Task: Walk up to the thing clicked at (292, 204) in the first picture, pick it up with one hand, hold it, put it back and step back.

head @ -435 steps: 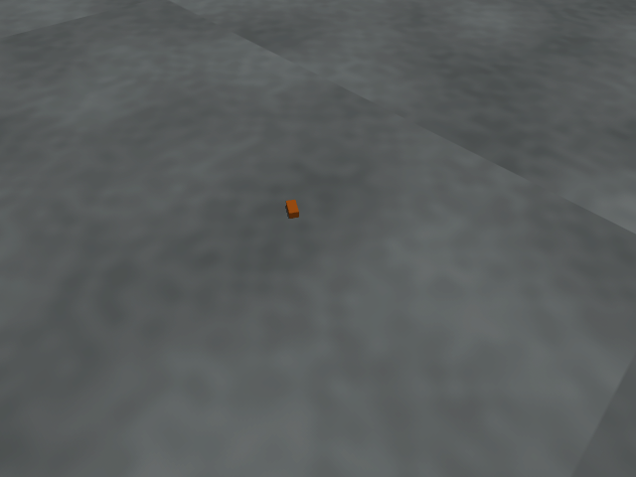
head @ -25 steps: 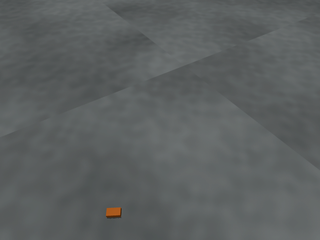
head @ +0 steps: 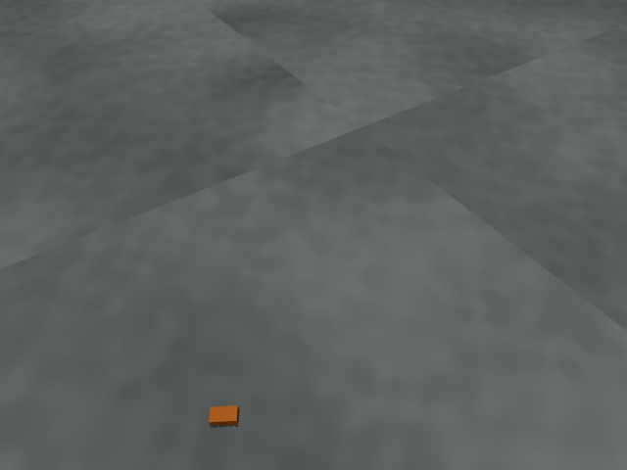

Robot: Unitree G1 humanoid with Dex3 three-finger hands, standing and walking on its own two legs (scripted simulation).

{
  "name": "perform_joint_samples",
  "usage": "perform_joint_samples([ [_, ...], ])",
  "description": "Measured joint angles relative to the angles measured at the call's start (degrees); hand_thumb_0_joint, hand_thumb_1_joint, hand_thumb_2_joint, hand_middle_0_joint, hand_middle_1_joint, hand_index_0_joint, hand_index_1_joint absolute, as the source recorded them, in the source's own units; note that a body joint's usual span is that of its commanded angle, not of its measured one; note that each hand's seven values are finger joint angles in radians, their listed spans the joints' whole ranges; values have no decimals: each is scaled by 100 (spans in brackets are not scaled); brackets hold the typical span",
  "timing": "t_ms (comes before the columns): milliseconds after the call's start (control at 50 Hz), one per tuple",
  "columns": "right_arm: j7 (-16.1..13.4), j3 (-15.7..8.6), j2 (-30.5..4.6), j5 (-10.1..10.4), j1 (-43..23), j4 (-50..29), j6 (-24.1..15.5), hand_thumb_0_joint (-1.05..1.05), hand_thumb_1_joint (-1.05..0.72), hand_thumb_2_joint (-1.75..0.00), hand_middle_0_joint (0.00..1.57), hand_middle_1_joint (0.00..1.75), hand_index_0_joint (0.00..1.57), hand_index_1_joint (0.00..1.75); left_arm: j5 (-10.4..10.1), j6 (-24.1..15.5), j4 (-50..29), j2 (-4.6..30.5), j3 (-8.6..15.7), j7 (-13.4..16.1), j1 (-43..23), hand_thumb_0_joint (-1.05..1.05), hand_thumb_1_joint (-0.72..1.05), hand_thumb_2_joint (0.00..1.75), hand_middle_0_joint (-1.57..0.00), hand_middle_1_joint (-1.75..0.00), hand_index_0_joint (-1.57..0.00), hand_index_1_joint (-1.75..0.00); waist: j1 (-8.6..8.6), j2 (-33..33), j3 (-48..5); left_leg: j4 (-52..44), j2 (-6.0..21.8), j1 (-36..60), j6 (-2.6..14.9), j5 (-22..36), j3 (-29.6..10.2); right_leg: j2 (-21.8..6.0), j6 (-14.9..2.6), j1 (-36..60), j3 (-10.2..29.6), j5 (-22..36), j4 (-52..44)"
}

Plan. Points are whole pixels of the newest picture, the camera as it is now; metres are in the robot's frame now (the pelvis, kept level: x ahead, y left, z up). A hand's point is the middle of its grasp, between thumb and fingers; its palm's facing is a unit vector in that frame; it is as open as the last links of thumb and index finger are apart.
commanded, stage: stand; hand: left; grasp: from above
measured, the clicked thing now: (224, 415) +0.42 +0.26 -0.77
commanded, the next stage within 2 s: rise first in 0.06 s
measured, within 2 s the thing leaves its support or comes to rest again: neither
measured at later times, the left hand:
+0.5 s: hand out of the picture +0.15 +0.26 -0.18, palm faces -0.07 -0.92 -0.39, open 10.0 cm
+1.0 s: hand out of the picture +0.12 +0.27 -0.24, palm faces -0.19 -0.85 -0.50, open 11.9 cm
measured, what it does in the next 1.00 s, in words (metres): lowers itself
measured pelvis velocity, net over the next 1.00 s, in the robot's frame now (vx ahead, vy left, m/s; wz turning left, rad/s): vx -0.02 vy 0.01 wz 0.00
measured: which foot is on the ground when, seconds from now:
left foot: down 0.00-1.00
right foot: down 0.00-1.00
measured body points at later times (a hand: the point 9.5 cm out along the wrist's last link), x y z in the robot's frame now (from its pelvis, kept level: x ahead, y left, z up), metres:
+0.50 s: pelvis -0.02 +0.01 -0.03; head +0.05 +0.01 +0.42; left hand +0.15 +0.30 -0.15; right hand +0.09 -0.25 -0.15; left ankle +0.00 +0.14 -0.75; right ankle -0.01 -0.13 -0.75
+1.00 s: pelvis -0.02 +0.01 -0.11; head +0.09 +0.03 +0.33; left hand +0.13 +0.31 -0.21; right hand +0.16 -0.23 -0.20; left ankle +0.00 +0.14 -0.75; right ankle -0.01 -0.13 -0.75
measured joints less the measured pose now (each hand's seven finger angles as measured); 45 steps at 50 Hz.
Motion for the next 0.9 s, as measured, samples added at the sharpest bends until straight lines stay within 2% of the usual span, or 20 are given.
perform_joint_samples([
  [180,1,-9,-8,6,4,-6,7,0,-90,-90,20,29,20,30,4,-16,-11,-3,-5,11,-5,1,90,90,-21,-30,-21,-30,-9,-3,-3,17,8,12,-1,-11,-4,7,0,27,-4,4,-14],
  [240,-154,-5,31,244,288,-731,-96,0,-90,-90,20,29,20,30,-115,-89,-377,-122,165,82,-130,1,87,89,-22,-33,-22,-33,-26,16,-1,370,-19,-410,26,-117,-75,-19,4,-348,-63,-107,303],
  [280,-208,-31,122,299,373,-1098,-161,0,-90,-90,20,29,20,30,-14,-137,-286,-179,347,37,-490,1,81,88,-24,-38,-23,-38,-37,14,26,653,-27,-753,29,-195,-111,-28,-1,-669,-87,-188,568],
  [340,-208,-110,331,226,417,-1505,-203,0,-90,-90,20,29,20,30,336,-95,-124,-129,628,-101,-973,1,68,84,-28,-48,-27,-48,-81,-49,-53,1164,-17,-1371,17,-361,-110,-21,-10,-1297,-64,-354,1085],
  [420,-152,-181,550,192,582,-1967,-199,0,-90,-90,20,29,20,30,679,54,-562,-114,844,-109,-994,1,45,78,-32,-61,-32,-60,-126,-92,-197,1732,-9,-1927,26,-613,-69,-17,0,-1868,-2,-579,1640],
  [540,-69,-189,657,197,768,-2426,-187,0,-90,-90,20,29,20,30,929,554,-1251,-219,836,2,-584,1,8,72,-38,-70,-39,-69,-186,-34,-465,2403,-23,-2527,68,-952,-44,-35,46,-2447,46,-872,2244],
  [620,-55,-224,658,167,783,-2648,-304,1,-92,-90,20,29,21,30,1059,702,-1735,-273,856,44,-300,0,-8,70,-42,-71,-41,-71,-165,-25,-611,3066,-30,-3093,88,-1263,-54,-46,75,-2994,61,-1166,2874],
  [720,-81,-272,647,125,690,-2832,-432,1,-93,-91,20,29,20,30,1246,798,-2437,-296,840,66,48,0,-16,68,-44,-70,-43,-71,-125,-24,-745,3860,-28,-3779,99,-1620,-98,-46,98,-3644,50,-1509,3619],
  [900,-78,-252,684,88,492,-3143,-606,1,-93,-91,20,29,20,30,1501,1094,-3536,-274,732,79,603,0,-19,67,-46,-69,-45,-70,-124,-3,-896,4733,-13,-4655,95,-1984,-197,-26,99,-4456,-9,-1859,4419],
])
